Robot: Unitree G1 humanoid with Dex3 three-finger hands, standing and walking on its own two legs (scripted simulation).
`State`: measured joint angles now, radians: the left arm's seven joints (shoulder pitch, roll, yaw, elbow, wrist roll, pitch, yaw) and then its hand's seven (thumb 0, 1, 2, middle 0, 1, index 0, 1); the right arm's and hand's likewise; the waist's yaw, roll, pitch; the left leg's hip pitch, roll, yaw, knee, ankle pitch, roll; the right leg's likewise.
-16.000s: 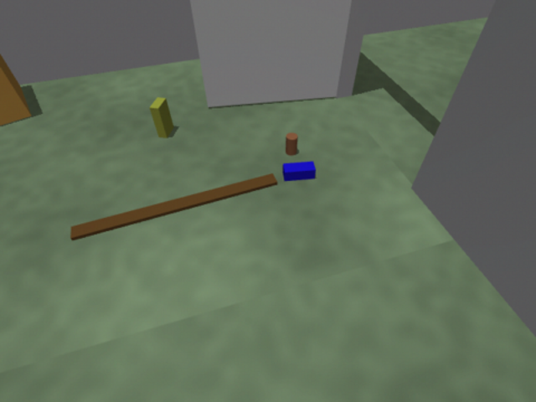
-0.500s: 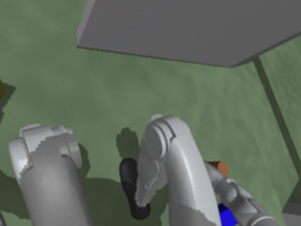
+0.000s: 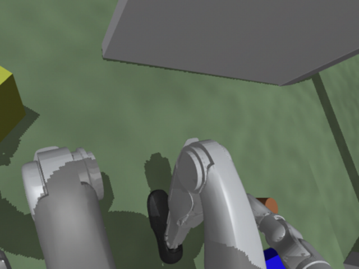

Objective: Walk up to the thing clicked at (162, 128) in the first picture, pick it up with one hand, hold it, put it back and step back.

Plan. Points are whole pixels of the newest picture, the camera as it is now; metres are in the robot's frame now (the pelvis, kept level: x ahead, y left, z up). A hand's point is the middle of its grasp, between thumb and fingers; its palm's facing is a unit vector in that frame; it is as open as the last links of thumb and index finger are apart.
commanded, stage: settle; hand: left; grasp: from the side
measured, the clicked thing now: out of the picture +0.40 +0.32 -0.16
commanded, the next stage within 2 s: lift in 1.50 s
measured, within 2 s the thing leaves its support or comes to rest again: neither
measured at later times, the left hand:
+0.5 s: hand out of the picture +0.34 +0.36 -0.03, palm faces +0.50 -0.87 -0.01, open 9.9 cm
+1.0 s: hand out of the picture +0.35 +0.35 +0.04, palm faces +0.48 -0.87 -0.02, open 9.9 cm
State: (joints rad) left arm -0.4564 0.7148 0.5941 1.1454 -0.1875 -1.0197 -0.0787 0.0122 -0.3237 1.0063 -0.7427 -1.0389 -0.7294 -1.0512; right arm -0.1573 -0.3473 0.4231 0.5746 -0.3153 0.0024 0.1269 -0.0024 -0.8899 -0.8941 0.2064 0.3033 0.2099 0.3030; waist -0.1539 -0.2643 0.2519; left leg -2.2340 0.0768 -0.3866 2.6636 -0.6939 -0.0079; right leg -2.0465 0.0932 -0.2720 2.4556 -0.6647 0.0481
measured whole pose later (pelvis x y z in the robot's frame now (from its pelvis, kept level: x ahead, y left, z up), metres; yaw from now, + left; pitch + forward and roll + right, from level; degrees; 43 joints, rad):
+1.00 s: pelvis +0.02 -0.02 +0.06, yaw +9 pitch +29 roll -7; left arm -0.45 0.43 0.51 0.75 -0.23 -0.62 -0.23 0.00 -0.50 1.13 -0.80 -1.16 -0.79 -1.16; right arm 0.01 -0.29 0.06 0.69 -0.08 0.02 0.05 0.00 -0.89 -0.89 0.20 0.30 0.21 0.30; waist -0.04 -0.04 -0.07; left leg -2.22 0.08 -0.16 2.37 -0.66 -0.02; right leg -2.12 0.02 -0.12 2.32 -0.72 -0.01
